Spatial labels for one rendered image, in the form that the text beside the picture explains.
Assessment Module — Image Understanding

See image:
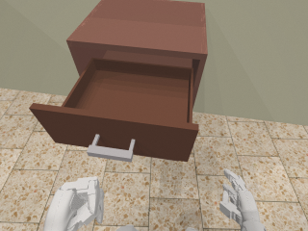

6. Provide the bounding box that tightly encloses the robot left hand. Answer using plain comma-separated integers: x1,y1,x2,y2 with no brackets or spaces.
43,176,105,231

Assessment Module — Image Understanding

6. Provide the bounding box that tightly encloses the drawer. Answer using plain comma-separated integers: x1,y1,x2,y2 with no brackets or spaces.
29,58,199,162

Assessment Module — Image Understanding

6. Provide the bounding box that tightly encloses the handle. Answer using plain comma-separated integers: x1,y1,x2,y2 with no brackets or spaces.
87,134,136,163

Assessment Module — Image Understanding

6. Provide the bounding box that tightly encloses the robot right hand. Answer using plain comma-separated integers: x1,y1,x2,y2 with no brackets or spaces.
219,168,261,226

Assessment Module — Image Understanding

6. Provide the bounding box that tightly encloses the right robot forearm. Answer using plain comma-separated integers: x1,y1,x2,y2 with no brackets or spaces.
240,220,267,231

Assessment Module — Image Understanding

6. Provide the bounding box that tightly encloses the cabinet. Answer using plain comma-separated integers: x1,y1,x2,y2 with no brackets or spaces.
66,0,208,162

